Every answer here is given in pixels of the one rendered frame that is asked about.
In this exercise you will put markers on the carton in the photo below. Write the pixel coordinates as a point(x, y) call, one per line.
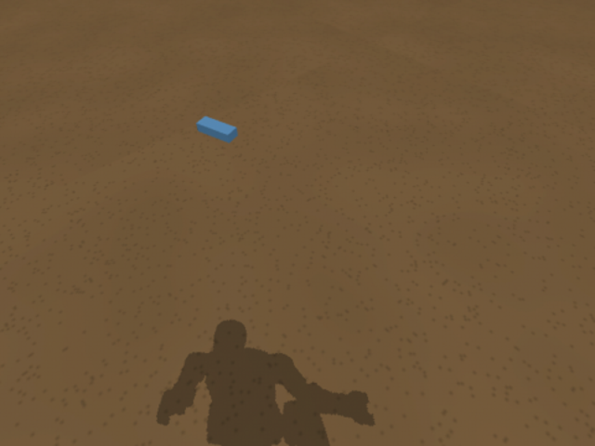
point(217, 129)

